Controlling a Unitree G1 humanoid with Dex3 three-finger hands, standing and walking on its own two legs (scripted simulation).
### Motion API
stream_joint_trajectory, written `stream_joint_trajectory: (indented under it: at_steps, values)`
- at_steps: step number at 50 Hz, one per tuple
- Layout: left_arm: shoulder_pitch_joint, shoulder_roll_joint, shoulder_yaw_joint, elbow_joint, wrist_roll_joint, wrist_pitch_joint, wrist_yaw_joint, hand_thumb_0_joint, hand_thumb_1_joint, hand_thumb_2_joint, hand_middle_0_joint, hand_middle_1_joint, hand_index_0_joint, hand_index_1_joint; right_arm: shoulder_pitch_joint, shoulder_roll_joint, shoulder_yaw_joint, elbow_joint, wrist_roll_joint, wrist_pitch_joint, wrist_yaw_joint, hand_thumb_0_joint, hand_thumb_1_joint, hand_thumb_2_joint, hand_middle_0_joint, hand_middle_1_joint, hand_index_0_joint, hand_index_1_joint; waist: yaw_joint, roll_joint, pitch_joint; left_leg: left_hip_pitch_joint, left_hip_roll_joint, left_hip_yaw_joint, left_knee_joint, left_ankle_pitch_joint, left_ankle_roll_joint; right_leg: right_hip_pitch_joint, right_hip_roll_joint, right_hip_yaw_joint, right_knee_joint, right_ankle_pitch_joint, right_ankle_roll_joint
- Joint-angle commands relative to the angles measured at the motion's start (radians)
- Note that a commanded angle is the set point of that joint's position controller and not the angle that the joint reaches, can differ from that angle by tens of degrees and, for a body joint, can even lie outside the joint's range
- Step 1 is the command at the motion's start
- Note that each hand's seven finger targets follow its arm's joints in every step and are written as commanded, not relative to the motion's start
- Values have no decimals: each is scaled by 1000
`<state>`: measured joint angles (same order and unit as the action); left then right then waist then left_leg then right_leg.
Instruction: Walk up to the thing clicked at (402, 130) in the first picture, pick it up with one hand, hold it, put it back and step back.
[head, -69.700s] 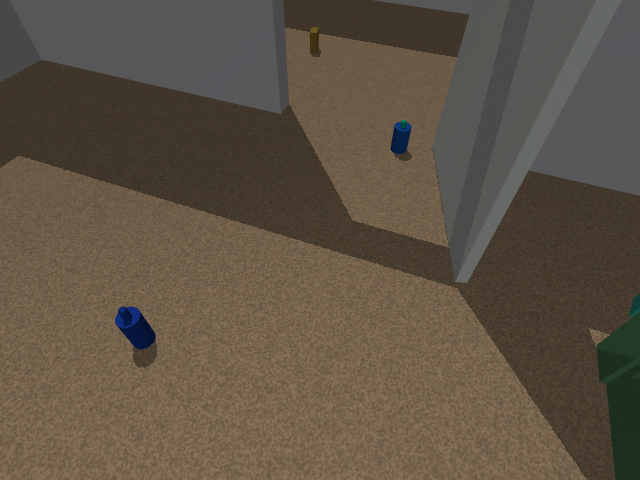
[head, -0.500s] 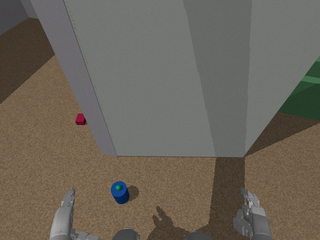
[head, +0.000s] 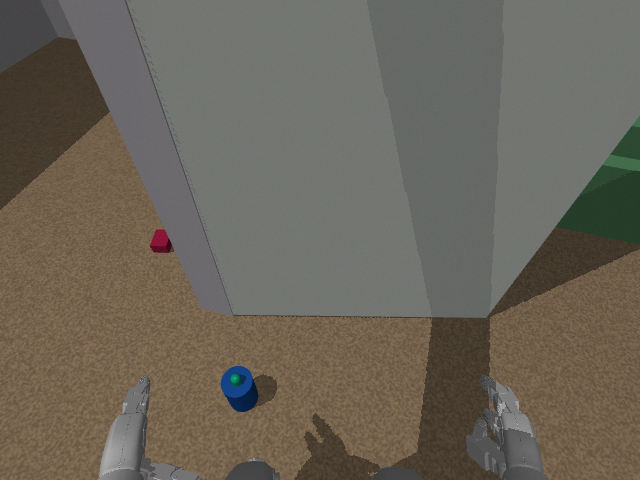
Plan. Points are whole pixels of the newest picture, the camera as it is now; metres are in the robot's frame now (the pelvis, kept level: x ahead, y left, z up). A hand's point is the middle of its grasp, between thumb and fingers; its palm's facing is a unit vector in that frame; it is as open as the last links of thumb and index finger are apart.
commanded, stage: stand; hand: left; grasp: from above
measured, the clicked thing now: (239, 387) +0.42 +0.22 -0.64
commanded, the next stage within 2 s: none
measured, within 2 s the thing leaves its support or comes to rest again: neither
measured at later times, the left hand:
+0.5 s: hand out of the picture +0.06 +0.27 -0.11, palm faces +0.00 -0.94 -0.35, open 8.9 cm
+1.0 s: hand out of the picture +0.01 +0.26 -0.11, palm faces -0.01 -0.94 -0.35, open 7.4 cm
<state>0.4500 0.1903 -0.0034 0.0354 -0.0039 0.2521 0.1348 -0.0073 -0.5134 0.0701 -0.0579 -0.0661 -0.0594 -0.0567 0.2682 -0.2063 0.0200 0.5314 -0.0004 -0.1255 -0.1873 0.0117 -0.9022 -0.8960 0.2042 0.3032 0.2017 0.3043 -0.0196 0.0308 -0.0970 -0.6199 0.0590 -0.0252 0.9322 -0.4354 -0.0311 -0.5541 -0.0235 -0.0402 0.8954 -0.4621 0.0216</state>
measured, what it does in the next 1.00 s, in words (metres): rises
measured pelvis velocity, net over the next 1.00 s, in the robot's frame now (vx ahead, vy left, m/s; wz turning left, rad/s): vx -0.02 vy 0.01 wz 0.02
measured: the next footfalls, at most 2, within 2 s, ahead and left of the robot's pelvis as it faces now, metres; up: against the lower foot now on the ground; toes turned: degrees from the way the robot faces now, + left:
none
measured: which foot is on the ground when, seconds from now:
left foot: down 0.00-1.00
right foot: down 0.00-1.00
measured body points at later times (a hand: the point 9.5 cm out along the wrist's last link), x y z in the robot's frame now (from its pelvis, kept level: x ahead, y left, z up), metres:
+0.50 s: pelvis +0.00 +0.02 +0.04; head +0.01 +0.02 +0.49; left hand +0.06 +0.32 -0.09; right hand +0.07 -0.27 -0.09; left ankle +0.02 +0.14 -0.69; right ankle -0.01 -0.13 -0.69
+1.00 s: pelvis -0.02 +0.01 +0.05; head -0.03 +0.00 +0.50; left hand +0.01 +0.31 -0.08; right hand +0.04 -0.28 -0.09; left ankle +0.02 +0.14 -0.69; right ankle -0.01 -0.13 -0.69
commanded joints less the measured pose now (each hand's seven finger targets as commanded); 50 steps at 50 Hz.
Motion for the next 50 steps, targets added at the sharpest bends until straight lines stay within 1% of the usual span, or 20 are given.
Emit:
stream_joint_trajectory:
  at_steps: [1,2,3,4,6,7,12,16,18,20,23,26,30,35,38,39,44,47,49,50]
  values:
    - [-176,259,95,172,103,-163,-36,0,-575,45,-46,-56,-49,-54,-96,-260,-93,50,-108,13,48,0,-900,-902,200,300,200,300,29,-90,55,106,-19,-18,-173,267,59,156,-62,55,-200,192,-74]
    - [-149,271,105,247,114,-205,-62,0,-495,125,-126,-136,-129,-134,-75,-246,-97,87,-116,39,87,0,-900,-900,200,300,200,300,28,-127,-1,143,-14,3,-164,232,80,167,-89,103,-211,210,-102]
    - [-143,280,97,271,100,-232,-80,0,-415,205,-200,-216,-200,-214,-99,-250,-104,83,-108,54,106,0,-900,-900,200,300,200,300,22,-100,16,162,-30,-11,-166,193,92,128,-89,129,-242,175,-112]
    - [-158,286,88,312,85,-251,-89,0,-335,285,-200,-296,-200,-294,-99,-242,-100,98,-89,55,123,0,-900,-900,200,300,200,300,24,-63,-9,212,-21,-23,-189,208,97,141,-89,129,-229,188,-111]
    - [-203,273,81,389,66,-265,-102,0,-175,445,-200,-300,-200,-301,-94,-239,-99,131,-64,54,154,0,-900,-900,200,300,200,300,33,-41,-3,238,-21,-31,-238,191,94,144,-82,112,-241,155,-92]
    - [-210,276,80,431,58,-272,-105,0,-95,525,-200,-300,-200,-301,-104,-244,-102,145,-54,54,164,0,-900,-900,200,300,200,300,33,-46,-20,260,-18,-31,-239,243,88,172,-81,105,-249,213,-86]
    - [-259,294,75,600,53,-289,-101,0,305,900,-200,-300,-200,-301,-107,-246,-104,237,-52,77,173,0,-900,-900,200,300,200,300,26,-48,37,290,-13,-36,-318,258,80,224,-89,96,-322,240,-64]
    - [-255,294,70,710,40,-290,-98,0,625,900,-200,-300,-200,-301,-106,-262,-100,303,-47,82,171,0,-900,-900,200,300,200,300,35,-20,26,350,13,-65,-383,362,79,304,-80,65,-336,325,-51]
    - [-248,296,65,759,36,-284,-98,0,785,900,-200,-300,-200,-301,-120,-279,-98,331,-46,88,169,0,-900,-900,200,300,200,300,42,14,61,347,27,-89,-454,291,81,317,-73,58,-375,272,-43]
    - [-252,295,59,806,34,-279,-97,0,900,900,-200,-300,-200,-301,-125,-286,-92,362,-42,89,168,0,-900,-900,200,300,200,300,42,20,65,381,39,-100,-495,328,75,342,-73,54,-399,288,-41]
    - [-257,310,57,864,32,-277,-96,0,900,900,-200,-300,-200,-301,-116,-291,-90,406,-35,90,164,0,-900,-900,200,300,200,300,39,4,58,435,39,-85,-514,414,67,385,-86,55,-439,339,-35]
    - [-266,326,53,916,30,-277,-96,0,900,900,-200,-300,-200,-301,-124,-296,-86,443,-29,93,163,0,-900,-900,200,300,200,300,37,-13,78,460,39,-78,-539,426,61,404,-96,61,-484,347,-32]
    - [-291,327,44,963,32,-274,-101,0,900,900,-200,-300,-200,-301,-136,-308,-85,479,-26,100,165,0,-900,-900,200,300,200,300,28,-10,113,453,39,-81,-606,287,53,403,-96,60,-537,267,-28]
    - [-297,330,41,1013,33,-275,-104,0,900,900,-200,-300,-200,-301,-163,-304,-83,510,-25,103,168,0,-900,-900,200,300,200,300,32,-23,151,445,40,-87,-649,226,49,396,-97,60,-569,230,-24]
    - [-305,337,42,1029,34,-274,-107,0,900,900,-200,-300,-200,-301,-155,-310,-85,525,-26,111,173,0,-900,-900,200,300,200,300,26,-19,181,410,42,-94,-676,116,48,379,-93,62,-586,151,-19]
    - [-298,332,41,1032,34,-278,-109,0,900,900,-200,-300,-200,-301,-165,-313,-85,524,-24,111,175,0,-900,-900,200,300,200,300,31,-11,152,426,41,-90,-663,142,51,394,-99,66,-594,174,-22]
    - [-312,345,43,1045,35,-280,-109,0,900,900,-200,-300,-200,-301,-167,-308,-82,538,-24,114,178,0,-900,-900,200,300,200,300,25,-24,162,434,39,-88,-657,118,51,360,-105,82,-618,119,-23]
    - [-319,352,45,1050,34,-282,-109,0,900,900,-200,-300,-200,-301,-165,-303,-80,542,-22,114,181,0,-900,-900,200,300,200,300,21,-43,148,451,40,-80,-643,157,52,355,-110,89,-628,119,-26]
    - [-320,353,43,1052,32,-281,-111,0,900,900,-200,-300,-200,-301,-155,-307,-78,546,-22,118,183,0,-900,-900,200,300,200,300,16,-42,174,422,32,-78,-645,114,50,339,-108,97,-643,57,-24]
    - [-321,356,45,1052,31,-280,-112,0,900,900,-200,-300,-200,-301,-151,-311,-79,551,-24,116,182,0,-900,-900,200,300,200,300,18,-30,160,434,37,-78,-644,119,51,348,-111,101,-637,80,-27]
